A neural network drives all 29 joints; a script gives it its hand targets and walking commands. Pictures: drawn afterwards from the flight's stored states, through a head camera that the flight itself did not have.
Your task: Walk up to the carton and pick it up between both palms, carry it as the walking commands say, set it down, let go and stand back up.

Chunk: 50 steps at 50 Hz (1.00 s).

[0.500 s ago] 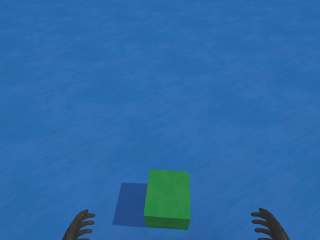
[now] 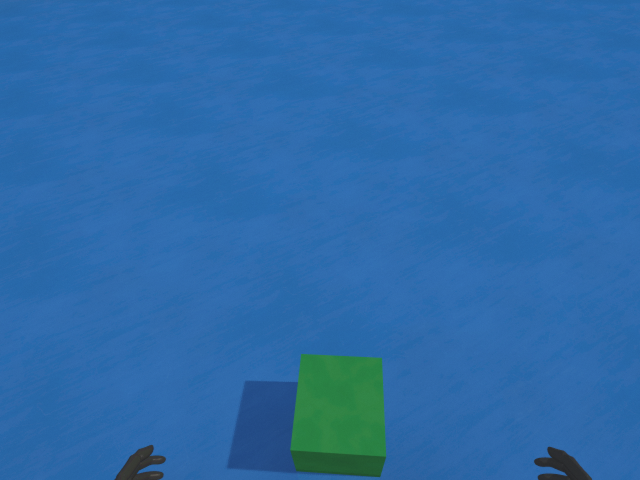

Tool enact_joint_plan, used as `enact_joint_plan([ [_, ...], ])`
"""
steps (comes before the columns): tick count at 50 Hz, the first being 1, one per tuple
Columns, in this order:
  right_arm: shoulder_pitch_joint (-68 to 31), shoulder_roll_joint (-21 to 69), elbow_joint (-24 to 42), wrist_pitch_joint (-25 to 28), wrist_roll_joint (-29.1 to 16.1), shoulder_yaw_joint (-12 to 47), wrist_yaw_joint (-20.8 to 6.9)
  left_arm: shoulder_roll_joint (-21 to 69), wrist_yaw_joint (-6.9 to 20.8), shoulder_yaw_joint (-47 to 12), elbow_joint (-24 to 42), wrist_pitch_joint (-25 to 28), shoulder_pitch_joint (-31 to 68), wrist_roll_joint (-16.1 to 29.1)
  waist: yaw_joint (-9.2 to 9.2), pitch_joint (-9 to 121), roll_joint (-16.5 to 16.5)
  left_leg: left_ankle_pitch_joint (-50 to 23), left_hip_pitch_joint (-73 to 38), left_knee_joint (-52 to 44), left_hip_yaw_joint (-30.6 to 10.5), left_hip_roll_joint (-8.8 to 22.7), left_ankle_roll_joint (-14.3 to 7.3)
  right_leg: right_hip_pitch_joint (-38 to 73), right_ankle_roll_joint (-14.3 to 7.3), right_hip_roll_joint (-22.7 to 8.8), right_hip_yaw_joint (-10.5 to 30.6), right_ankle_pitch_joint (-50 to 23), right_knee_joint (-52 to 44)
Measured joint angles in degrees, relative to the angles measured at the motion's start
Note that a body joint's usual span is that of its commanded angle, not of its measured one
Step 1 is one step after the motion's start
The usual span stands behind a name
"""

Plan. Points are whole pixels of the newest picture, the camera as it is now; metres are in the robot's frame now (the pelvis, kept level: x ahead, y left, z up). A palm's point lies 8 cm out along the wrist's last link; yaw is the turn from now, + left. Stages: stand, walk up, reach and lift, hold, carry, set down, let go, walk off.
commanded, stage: stand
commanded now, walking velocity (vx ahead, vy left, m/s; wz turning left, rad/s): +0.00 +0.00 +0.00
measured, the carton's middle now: (339, 413) +0.46 +0.00 -0.68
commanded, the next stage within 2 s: none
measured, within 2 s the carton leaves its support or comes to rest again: neither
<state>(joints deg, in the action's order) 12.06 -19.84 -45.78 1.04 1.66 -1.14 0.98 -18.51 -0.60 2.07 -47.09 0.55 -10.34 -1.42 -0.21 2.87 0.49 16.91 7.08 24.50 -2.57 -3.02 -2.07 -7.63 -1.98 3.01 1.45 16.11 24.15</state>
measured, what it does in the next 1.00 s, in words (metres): stands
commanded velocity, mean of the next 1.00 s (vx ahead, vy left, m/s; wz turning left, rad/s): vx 0.00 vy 0.00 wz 0.00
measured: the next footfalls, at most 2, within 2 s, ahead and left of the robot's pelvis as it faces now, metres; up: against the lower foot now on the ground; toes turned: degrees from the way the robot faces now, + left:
none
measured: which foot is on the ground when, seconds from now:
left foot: down 0.00-1.00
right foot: down 0.00-1.00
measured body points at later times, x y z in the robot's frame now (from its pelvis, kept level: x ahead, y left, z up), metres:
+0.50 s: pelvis -0.03 +0.00 +0.01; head -0.06 +0.00 +0.45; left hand +0.07 +0.30 -0.11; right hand +0.06 -0.30 -0.11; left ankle -0.04 +0.10 -0.74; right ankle -0.04 -0.10 -0.74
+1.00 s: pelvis -0.04 +0.00 +0.01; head -0.05 +0.00 +0.46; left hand +0.04 +0.31 -0.12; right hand +0.04 -0.30 -0.11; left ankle -0.04 +0.10 -0.74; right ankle -0.04 -0.10 -0.74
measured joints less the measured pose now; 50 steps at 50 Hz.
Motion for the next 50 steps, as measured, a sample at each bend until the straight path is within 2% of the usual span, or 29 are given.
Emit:
enact_joint_plan([
  [29, 0.07, -1.36, -10.57, 0.63, -0.17, 0.89, -0.26, -1.53, 0.44, -0.55, -10.65, 0.31, 0.68, 0.53, -0.13, -1.52, -0.19, -5.64, -1.92, -5.30, 0.55, -0.31, -0.28, 1.42, 0.44, -0.57, 0.61, -5.32, -4.44],
  [50, -2.11, -1.72, -13.53, 0.54, -0.98, 1.59, -0.38, -1.99, 0.59, -1.73, -14.58, 0.65, 2.39, 0.88, -0.01, -3.58, -0.30, -6.74, -1.26, -5.97, -0.03, -0.42, -0.28, 1.19, 0.50, -0.74, 0.05, -6.49, -5.66],
])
